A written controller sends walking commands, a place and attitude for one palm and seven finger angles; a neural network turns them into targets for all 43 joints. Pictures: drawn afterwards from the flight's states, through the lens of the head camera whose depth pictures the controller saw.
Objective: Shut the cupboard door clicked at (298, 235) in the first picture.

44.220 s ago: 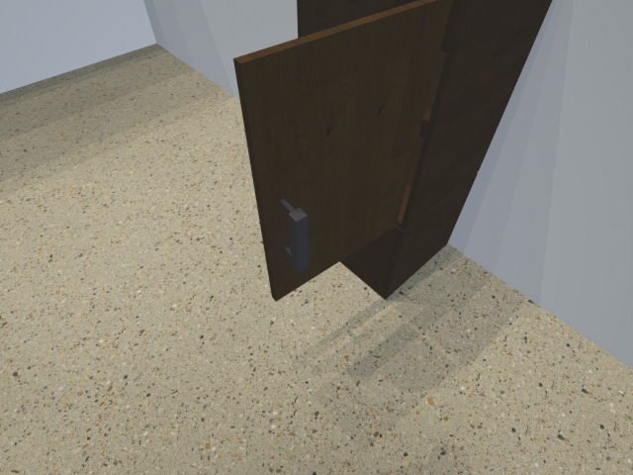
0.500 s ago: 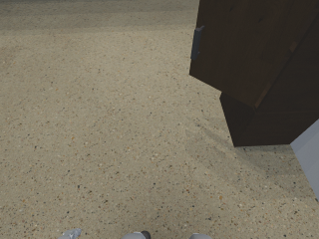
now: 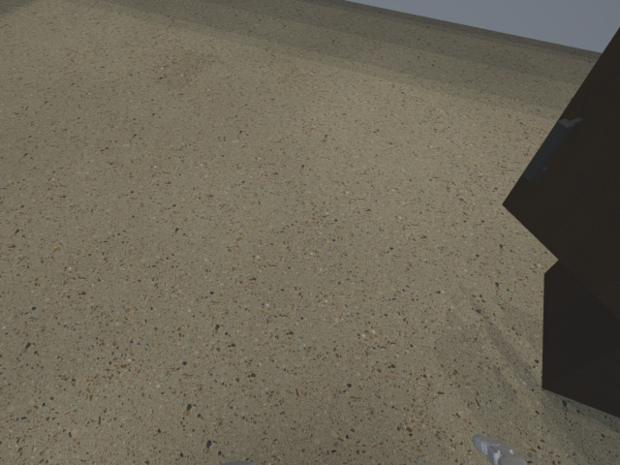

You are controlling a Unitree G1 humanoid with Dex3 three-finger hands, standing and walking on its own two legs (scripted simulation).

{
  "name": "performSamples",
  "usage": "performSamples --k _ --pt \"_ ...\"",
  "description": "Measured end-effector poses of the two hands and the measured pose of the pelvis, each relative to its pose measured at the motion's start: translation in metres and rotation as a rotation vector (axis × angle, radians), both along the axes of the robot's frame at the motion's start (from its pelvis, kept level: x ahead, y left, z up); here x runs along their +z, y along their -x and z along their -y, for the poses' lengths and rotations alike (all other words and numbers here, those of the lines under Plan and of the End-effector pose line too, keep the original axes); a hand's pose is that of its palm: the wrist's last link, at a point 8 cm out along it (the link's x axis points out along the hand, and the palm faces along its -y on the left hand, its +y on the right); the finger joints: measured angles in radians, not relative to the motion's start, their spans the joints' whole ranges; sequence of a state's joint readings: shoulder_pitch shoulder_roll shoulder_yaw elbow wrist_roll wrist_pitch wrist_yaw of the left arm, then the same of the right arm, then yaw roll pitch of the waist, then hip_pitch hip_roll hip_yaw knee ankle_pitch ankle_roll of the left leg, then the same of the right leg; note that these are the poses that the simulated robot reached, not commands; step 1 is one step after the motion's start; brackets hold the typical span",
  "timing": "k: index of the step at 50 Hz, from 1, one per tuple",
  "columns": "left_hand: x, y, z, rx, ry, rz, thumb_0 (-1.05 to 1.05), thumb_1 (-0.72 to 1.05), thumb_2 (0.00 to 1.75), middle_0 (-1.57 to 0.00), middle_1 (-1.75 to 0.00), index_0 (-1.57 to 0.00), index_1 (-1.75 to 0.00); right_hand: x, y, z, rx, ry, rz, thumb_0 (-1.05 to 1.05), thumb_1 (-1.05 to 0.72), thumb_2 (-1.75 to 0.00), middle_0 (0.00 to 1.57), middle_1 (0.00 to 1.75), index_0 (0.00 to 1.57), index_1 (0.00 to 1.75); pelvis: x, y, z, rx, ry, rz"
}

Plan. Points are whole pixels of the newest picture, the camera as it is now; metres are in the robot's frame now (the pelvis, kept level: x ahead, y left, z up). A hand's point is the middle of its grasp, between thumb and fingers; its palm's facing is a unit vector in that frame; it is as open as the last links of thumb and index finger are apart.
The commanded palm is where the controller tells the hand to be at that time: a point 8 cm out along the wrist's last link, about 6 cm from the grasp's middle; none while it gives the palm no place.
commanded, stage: walk to a spot facing it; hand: left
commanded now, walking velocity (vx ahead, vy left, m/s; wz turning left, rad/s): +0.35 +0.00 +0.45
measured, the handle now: (552, 149) +0.81 -0.51 -0.08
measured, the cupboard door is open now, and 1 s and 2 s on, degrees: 48 48 48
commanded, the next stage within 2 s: turn to face it in 0.54 s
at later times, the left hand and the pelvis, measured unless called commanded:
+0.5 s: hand (208, 463) +0.14 +0.15 -0.14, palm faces +0.32 -0.92 -0.22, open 7.3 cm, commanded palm none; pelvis +0.16 -0.03 +0.02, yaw +18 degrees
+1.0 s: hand (179, 392) +0.23 +0.22 -0.16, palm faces +0.35 -0.90 -0.25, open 7.4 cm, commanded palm none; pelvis +0.26 +0.03 +0.00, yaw +16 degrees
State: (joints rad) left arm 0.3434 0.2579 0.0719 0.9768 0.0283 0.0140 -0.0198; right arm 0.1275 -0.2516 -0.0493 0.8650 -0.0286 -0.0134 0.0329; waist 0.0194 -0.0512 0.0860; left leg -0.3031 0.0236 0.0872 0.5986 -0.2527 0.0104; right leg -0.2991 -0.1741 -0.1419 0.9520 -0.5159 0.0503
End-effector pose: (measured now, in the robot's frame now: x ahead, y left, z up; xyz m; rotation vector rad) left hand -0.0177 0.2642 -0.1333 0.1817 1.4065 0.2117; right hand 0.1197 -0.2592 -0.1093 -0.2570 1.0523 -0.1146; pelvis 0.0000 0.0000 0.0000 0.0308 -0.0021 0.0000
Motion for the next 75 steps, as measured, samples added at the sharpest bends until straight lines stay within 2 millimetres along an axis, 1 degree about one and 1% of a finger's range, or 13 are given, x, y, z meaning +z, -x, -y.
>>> performSamples --k 4,10,15,20,25,32,35,37,45,53,60,67,75 --pt "0.008 -0.028 -0.006 0.028 -0.017 0.034 0.01 0.91 0.90 -0.20 -0.29 -0.20 -0.30 -0.001 -0.003 -0.011 0.016 -0.014 -0.041 0.00 -0.91 -0.89 0.20 0.30 0.20 0.30 0.006 -0.019 0.003 0.035 0.004 0.006" --pt "0.026 -0.106 0.010 0.019 -0.036 0.200 0.01 0.91 0.90 -0.20 -0.29 -0.20 -0.30 -0.024 0.002 -0.007 0.012 -0.072 -0.200 0.00 -0.91 -0.89 0.20 0.30 0.20 0.30 0.008 -0.057 0.018 0.088 0.003 0.016" --pt "0.025 -0.143 0.031 0.057 -0.075 0.298 0.00 0.91 0.90 -0.20 -0.29 -0.20 -0.30 -0.048 -0.023 0.010 0.037 -0.086 -0.291 0.01 -0.91 -0.89 0.20 0.30 0.20 0.30 -0.006 -0.095 0.036 0.161 0.000 0.023" --pt "0.029 -0.142 0.057 0.148 -0.036 0.225 0.00 0.91 0.90 -0.20 -0.29 -0.20 -0.30 -0.027 -0.087 0.011 0.085 -0.081 -0.255 0.01 -0.91 -0.89 0.20 0.30 0.20 0.30 0.013 -0.128 0.038 0.228 0.004 0.004" --pt "0.027 -0.133 0.071 0.260 0.007 0.148 0.01 0.93 0.90 -0.20 -0.30 -0.20 -0.30 -0.006 -0.161 -0.009 0.178 -0.076 -0.203 0.01 -0.91 -0.89 0.20 0.30 0.19 0.30 0.024 -0.161 0.034 0.308 0.007 -0.015" --pt "0.010 -0.111 0.069 0.417 0.062 0.037 0.01 0.92 0.90 -0.20 -0.30 -0.20 -0.30 -0.002 -0.270 -0.076 0.381 -0.051 -0.119 0.01 -0.91 -0.89 0.20 0.30 0.19 0.30 0.016 -0.198 0.005 0.400 0.019 -0.003" --pt "-0.008 -0.105 0.055 0.449 0.078 -0.013 0.01 0.91 0.90 -0.20 -0.30 -0.20 -0.30 -0.008 -0.312 -0.106 0.433 -0.039 -0.017 0.01 -0.91 -0.89 0.20 0.30 0.19 0.30 -0.003 -0.214 -0.017 0.400 0.047 0.005" --pt "-0.015 -0.110 0.041 0.445 0.065 -0.039 0.01 0.91 0.90 -0.20 -0.30 -0.20 -0.30 -0.008 -0.325 -0.119 0.441 -0.031 0.018 0.00 -0.91 -0.89 0.20 0.30 0.20 0.30 -0.007 -0.219 -0.023 0.399 0.033 0.012" --pt "0.004 -0.183 0.002 0.383 0.007 0.058 0.01 0.91 0.90 -0.20 -0.29 -0.20 -0.30 -0.011 -0.319 -0.133 0.388 -0.062 -0.052 0.00 -0.91 -0.89 0.20 0.30 0.20 0.30 0.008 -0.244 -0.031 0.353 0.029 0.014" --pt "0.010 -0.245 0.003 0.268 -0.017 0.087 0.00 0.91 0.90 -0.20 -0.29 -0.20 -0.30 -0.039 -0.304 -0.095 0.211 -0.101 -0.156 0.01 -0.91 -0.89 0.20 0.30 0.20 0.30 0.000 -0.272 -0.025 0.247 0.014 -0.011" --pt "0.019 -0.282 -0.008 0.181 0.002 0.070 0.00 0.90 0.90 -0.20 -0.30 -0.20 -0.30 -0.015 -0.294 -0.066 0.079 -0.026 -0.170 0.01 -0.91 -0.89 0.20 0.30 0.20 0.30 0.016 -0.286 -0.035 0.159 0.009 -0.035" --pt "0.003 -0.328 -0.048 0.077 0.018 0.097 0.00 0.90 0.90 -0.20 -0.30 -0.20 -0.30 0.001 -0.290 -0.066 -0.008 0.040 -0.088 0.01 -0.91 -0.89 0.20 0.30 0.20 0.30 0.009 -0.293 -0.060 0.066 0.040 -0.040" --pt "0.017 -0.406 -0.077 -0.075 0.008 0.194 0.01 0.91 0.90 -0.20 -0.29 -0.20 -0.30 0.010 -0.244 -0.074 -0.076 0.051 -0.136 0.00 -0.91 -0.89 0.20 0.30 0.20 0.30 0.017 -0.295 -0.070 -0.031 0.062 -0.027"
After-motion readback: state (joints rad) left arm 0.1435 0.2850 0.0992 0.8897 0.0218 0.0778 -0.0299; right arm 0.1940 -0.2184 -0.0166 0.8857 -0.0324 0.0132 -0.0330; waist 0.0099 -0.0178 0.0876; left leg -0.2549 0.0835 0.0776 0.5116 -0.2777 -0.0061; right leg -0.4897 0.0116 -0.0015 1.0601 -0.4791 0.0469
